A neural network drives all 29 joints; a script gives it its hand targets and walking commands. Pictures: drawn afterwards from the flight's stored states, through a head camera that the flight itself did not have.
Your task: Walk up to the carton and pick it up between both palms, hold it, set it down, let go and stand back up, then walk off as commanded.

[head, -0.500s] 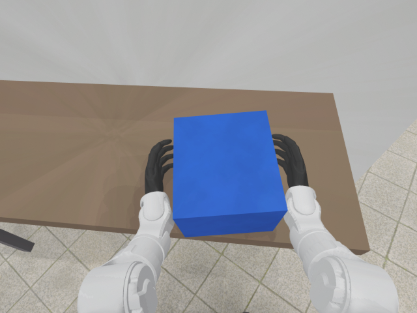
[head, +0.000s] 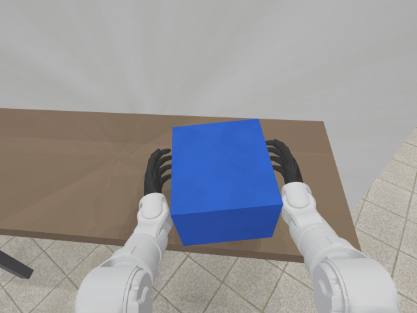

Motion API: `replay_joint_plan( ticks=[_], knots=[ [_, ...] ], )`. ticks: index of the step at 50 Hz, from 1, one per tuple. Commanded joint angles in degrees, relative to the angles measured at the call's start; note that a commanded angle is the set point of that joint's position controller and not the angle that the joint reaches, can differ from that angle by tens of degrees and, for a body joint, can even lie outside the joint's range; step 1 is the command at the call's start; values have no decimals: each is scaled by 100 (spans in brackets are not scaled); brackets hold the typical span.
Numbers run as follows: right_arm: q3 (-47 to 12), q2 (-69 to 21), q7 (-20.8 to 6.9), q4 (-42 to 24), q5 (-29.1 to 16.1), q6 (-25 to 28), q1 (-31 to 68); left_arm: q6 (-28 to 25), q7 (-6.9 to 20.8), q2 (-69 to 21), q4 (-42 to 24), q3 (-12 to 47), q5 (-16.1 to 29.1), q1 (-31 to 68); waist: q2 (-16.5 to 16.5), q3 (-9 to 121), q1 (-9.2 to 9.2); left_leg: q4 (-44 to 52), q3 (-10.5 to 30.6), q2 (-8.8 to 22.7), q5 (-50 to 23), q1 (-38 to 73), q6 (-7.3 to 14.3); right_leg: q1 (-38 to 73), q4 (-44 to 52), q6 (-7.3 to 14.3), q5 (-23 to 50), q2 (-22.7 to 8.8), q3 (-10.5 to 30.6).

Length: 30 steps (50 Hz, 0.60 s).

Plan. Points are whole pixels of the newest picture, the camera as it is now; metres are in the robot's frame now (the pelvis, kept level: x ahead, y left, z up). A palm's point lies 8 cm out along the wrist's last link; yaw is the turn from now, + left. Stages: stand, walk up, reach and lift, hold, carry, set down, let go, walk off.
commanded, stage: reach and lift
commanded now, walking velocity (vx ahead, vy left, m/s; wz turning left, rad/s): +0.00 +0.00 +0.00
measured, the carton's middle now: (221, 181) +0.41 +0.00 +0.03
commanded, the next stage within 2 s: hold in 1.92 s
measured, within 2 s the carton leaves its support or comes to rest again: neither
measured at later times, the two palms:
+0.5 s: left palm (129, 162) +0.38 +0.16 +0.13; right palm (287, 158) +0.38 -0.11 +0.13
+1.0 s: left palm (115, 137) +0.38 +0.17 +0.19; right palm (287, 137) +0.38 -0.11 +0.18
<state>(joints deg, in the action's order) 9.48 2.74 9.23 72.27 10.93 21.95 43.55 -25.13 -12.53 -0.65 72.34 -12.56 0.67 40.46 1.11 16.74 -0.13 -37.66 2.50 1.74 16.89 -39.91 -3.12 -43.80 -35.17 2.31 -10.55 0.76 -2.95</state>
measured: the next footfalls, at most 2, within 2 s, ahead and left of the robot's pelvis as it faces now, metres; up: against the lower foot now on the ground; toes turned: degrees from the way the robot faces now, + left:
none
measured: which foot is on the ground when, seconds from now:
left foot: down 0.00-1.00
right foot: down 0.00-1.00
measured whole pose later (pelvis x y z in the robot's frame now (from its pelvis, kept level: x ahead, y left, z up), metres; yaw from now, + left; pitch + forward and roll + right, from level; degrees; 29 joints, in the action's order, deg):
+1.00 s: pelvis -0.01 +0.03 +0.03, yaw +1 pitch +1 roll -2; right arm 7.6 1.5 9.4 47.0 0.6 -14.5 43.6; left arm 20.7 -8.6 0.8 40.4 -11.2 -9.0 42.5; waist 1.6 8.1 1.8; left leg -28.4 3.6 1.6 14.3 -15.0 -1.6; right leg -14.5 -18.1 0.3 -4.4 0.8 -4.0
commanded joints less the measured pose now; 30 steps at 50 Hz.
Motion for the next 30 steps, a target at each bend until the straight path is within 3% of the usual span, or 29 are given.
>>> replay_joint_plan(
  ticks=[1, 3, 4, 5, 6, 7, 8, 9, 10, 11, 12, 13, 14, 15, 16, 17, 18, 19, 20, 22, 24, 25, 26, 27, 28, 29, 30],
  knots=[
    [-1966, -4740, -725, -2015, -591, -401, 3722, 193, 845, -4449, -2271, 2469, -294, 4542, 33, 3017, 422, 739, -179, -284, -1536, 1177, -71, 4366, 650, -239, 2052, 146, 154],
    [-2261, -4987, -737, -2116, -838, -743, 3906, 427, 809, -4444, -2535, 2508, -194, 4940, 222, 2867, 252, 1012, -196, -348, -1167, 1053, -61, 4506, 879, -255, 1553, 40, 293],
    [-2183, -5018, -681, -2462, -934, -890, 4107, 587, 821, -4516, -2351, 2574, -122, 4678, 117, 2735, 446, 1072, -140, -364, -1101, 1155, -34, 4663, 939, -265, 1665, 40, 277],
    [-1998, -4800, -701, -2177, -958, -1139, 3828, 812, 857, -4480, -2205, 2361, -287, 4651, 84, 2141, 510, 1158, -84, -353, -961, 1289, -21, 4519, 1006, -265, 1386, 61, 231],
    [-2011, -4939, -695, -2043, -1070, -1337, 3948, 996, 866, -4364, -2319, 2293, -268, 4856, 26, 1866, 446, 1308, -105, -333, -535, 1317, 47, 4441, 1163, -260, 831, 27, 271],
    [-1817, -4736, -680, -2160, -1067, -1419, 4063, 1103, 854, -4578, -2310, 2385, -197, 4940, 52, 1807, 638, 1399, -18, -309, -577, 1465, 0, 4370, 1251, -207, 817, 72, 213],
    [-1429, -4657, -690, -1694, -872, -1630, 4082, 1291, 910, -4320, -2035, 2157, -315, 5215, 33, 1526, 720, 1546, -20, -297, 10, 1482, 73, 4113, 1469, -205, 16, 55, 181],
    [-1361, -4566, -767, -1778, -921, -1726, 4016, 1440, 894, -4349, -2184, 2184, -301, 5164, 201, 1443, 662, 1547, -51, -311, -3, 1552, 74, 3981, 1440, -161, -200, 59, 185],
    [-1257, -4585, -802, -1638, -932, -1841, 4024, 1499, 876, -4198, -2608, 2099, -230, 5647, 179, 1341, 712, 1591, -55, -267, -83, 1819, 102, 4022, 1409, -142, -192, 78, 89],
    [-1058, -4380, -830, -1872, -1008, -1862, 4355, 1660, 867, -4301, -2423, 2178, -245, 5524, 347, 1080, 855, 1637, -49, -303, 129, 1811, 49, 3851, 1474, -134, -324, 77, 81],
    [-1124, -4476, -842, -1985, -988, -1949, 4347, 1796, 885, -4361, -2696, 2213, -147, 5631, 320, 1130, 799, 1697, -47, -299, 63, 1790, 29, 4107, 1477, -91, -185, 78, 52],
    [-1137, -4366, -894, -2111, -1112, -2041, 4606, 1985, 868, -4372, -2325, 2061, -248, 5216, 206, 844, 663, 1738, -54, -262, 15, 1906, 38, 4117, 1518, -104, -206, 132, 46],
    [-1129, -4333, -889, -2183, -1077, -2090, 4790, 2080, 873, -4481, -2530, 2226, -187, 5451, 337, 1285, 771, 1791, 66, -225, 46, 1899, 31, 4133, 1510, -83, -11, 101, 65],
    [-1137, -4211, -921, -2335, -1184, -2184, 4495, 2258, 881, -4566, -2566, 2314, -155, 4980, 366, 1112, 816, 1837, 137, -198, -122, 2071, -13, 4292, 1535, -54, 255, 166, 20],
    [-1375, -4427, -920, -2826, -1391, -2160, 5263, 2307, 846, -4492, -2663, 2164, -165, 5237, 332, 1406, 513, 1737, 31, -285, -329, 1961, 48, 4258, 1498, -122, 228, 124, 117],
    [-1385, -4440, -943, -2879, -1351, -2171, 5064, 2380, 851, -4717, -2666, 2235, -166, 5029, 283, 1556, 655, 1724, 107, -286, -513, 2140, 18, 4266, 1531, -116, 447, 174, 64],
    [-1336, -4384, -902, -2973, -1429, -2262, 5080, 2554, 892, -4671, -2657, 2071, -247, 4849, 278, 1165, 653, 1739, 105, -362, -473, 1996, 34, 4502, 1594, -150, 403, 122, 145],
    [-1438, -4451, -881, -2989, -1443, -2408, 4960, 2671, 929, -4515, -2707, 1809, -421, 4745, 153, 1207, 491, 1799, 57, -344, -506, 2018, 105, 4753, 1608, -158, 509, 89, 201],
    [-1280, -4431, -860, -2731, -1394, -2542, 4922, 2788, 959, -4455, -2804, 1915, -343, 4985, 274, 899, 643, 1865, 70, -362, -367, 2060, 21, 4666, 1624, -172, 358, 97, 107],
    [-994, -4213, -890, -2726, -1243, -2634, 5071, 2992, 1026, -4408, -2724, 1615, -513, 5102, 164, 860, 669, 2008, 120, -351, 114, 1901, 116, 4656, 1672, -162, -88, 121, 112],
    [-1192, -4565, -834, -3042, -1350, -2683, 4992, 3105, 1045, -4637, -3294, 1984, -265, 5279, 167, 1236, 761, 1911, 110, -387, -220, 1978, 98, 4796, 1584, -202, 474, 78, 163],
    [-1531, -4590, -786, -3486, -1510, -2683, 4843, 3176, 1029, -4733, -3604, 2044, -275, 4912, 78, 1657, 741, 1811, 96, -402, -909, 2294, 50, 5165, 1549, -258, 1164, 128, 131],
    [-1757, -4676, -765, -3938, -1672, -2656, 5123, 3186, 1051, -4865, -3731, 2296, -45, 4957, 96, 2123, 738, 1696, 92, -469, -1097, 2305, -5, 5208, 1581, -260, 1337, 133, 165],
    [-1741, -4626, -739, -3767, -1626, -2699, 4871, 3140, 1002, -4892, -4173, 2414, -37, 5066, 304, 2309, 861, 1628, 174, -479, -1479, 2492, -92, 5286, 1464, -251, 1758, 137, 152],
    [-1793, -4716, -678, -3833, -1685, -2765, 4852, 3252, 1047, -4761, -3928, 2304, -80, 4748, 51, 1877, 801, 1628, 150, -506, -1471, 2341, -43, 5528, 1518, -291, 1897, 115, 224],
    [-1917, -4773, -627, -3940, -1753, -2824, 4745, 3336, 1109, -4715, -3771, 2126, -229, 4633, 30, 2139, 657, 1622, 95, -549, -1434, 2169, -5, 5797, 1500, -334, 2049, 99, 322],
    [-1902, -4824, -522, -4093, -1737, -2906, 4492, 3502, 1209, -4706, -3754, 2097, -315, 4124, 0, 2073, 775, 1630, 47, -603, -1694, 2302, -3, 6045, 1512, -383, 2434, 41, 331]
  ],
)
